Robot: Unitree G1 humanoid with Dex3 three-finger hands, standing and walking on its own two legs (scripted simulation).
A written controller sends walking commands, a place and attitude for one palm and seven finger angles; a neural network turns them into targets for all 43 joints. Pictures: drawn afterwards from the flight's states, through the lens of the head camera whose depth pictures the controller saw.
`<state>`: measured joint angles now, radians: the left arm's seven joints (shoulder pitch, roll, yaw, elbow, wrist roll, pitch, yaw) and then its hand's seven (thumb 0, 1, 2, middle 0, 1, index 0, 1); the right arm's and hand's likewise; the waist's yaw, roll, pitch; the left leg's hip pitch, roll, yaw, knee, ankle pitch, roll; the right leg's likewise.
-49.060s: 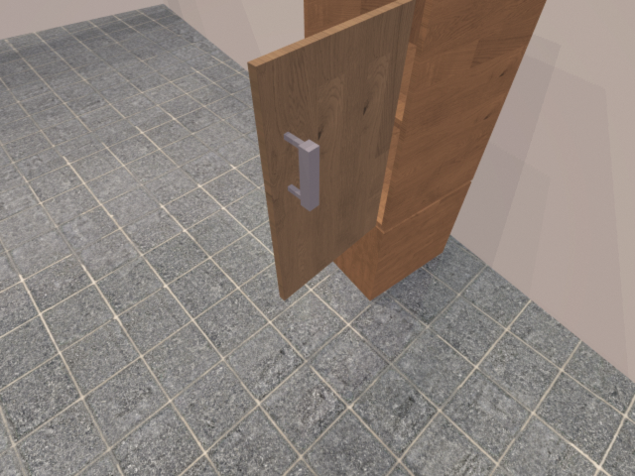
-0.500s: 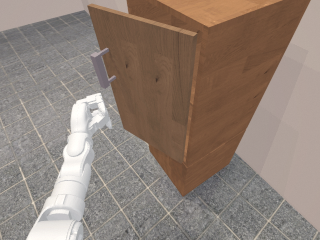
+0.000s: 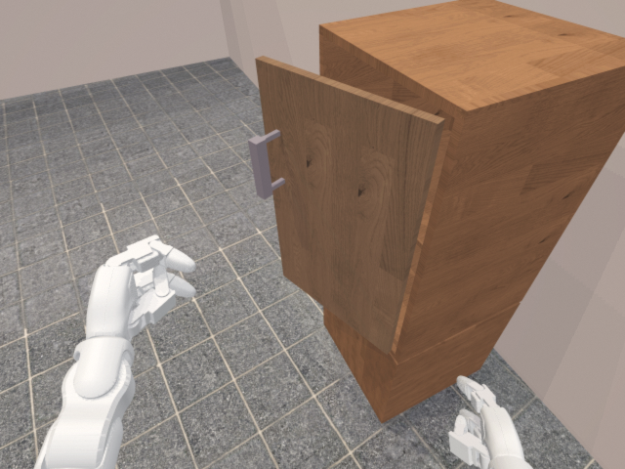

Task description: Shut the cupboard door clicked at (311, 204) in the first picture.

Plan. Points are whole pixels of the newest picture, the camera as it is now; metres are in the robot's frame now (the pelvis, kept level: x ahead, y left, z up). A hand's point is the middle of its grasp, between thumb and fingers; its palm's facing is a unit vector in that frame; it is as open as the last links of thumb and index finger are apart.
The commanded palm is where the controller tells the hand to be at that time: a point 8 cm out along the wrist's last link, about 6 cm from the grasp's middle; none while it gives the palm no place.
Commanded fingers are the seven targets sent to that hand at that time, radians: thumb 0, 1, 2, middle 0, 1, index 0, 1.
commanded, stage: draw the hand back to the body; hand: left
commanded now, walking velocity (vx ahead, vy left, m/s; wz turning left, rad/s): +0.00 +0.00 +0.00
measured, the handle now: (269, 164) +0.64 +0.16 +0.06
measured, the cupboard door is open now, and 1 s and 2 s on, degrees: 21 21 21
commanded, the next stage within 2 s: step back with the hand held close in 0.76 s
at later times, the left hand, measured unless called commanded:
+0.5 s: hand (60, 335) +0.19 +0.27 +0.16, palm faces +0.50 -0.76 -0.43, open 6.9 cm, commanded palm +0.15 +0.30 +0.17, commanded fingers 0.00 0.90 0.90 -0.20 -0.30 -0.20 -0.30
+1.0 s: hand (77, 327) +0.20 +0.26 +0.15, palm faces +0.45 -0.78 -0.44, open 7.4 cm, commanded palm +0.15 +0.29 +0.17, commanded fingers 0.00 0.90 0.90 -0.20 -0.30 -0.20 -0.30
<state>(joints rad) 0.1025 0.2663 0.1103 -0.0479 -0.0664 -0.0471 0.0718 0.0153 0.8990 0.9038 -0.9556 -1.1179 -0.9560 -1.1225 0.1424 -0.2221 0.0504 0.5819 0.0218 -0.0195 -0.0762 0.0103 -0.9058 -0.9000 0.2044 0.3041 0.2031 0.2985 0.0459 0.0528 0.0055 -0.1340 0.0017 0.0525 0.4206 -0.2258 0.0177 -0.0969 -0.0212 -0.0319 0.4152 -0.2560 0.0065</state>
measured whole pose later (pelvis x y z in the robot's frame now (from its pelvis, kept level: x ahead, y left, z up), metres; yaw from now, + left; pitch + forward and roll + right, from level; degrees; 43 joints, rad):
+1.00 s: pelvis +0.01 -0.01 +0.00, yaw +1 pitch -1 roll -1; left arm 0.47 0.35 0.37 -0.35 -0.06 -0.11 0.10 0.01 0.89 0.90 -0.21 -0.30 -0.21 -0.30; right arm 0.18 -0.24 0.01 0.62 0.00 -0.04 -0.07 0.01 -0.90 -0.90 0.21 0.30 0.20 0.30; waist 0.04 0.09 -0.01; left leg -0.18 0.03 0.03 0.47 -0.26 0.00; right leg -0.11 0.01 -0.05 0.39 -0.26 -0.01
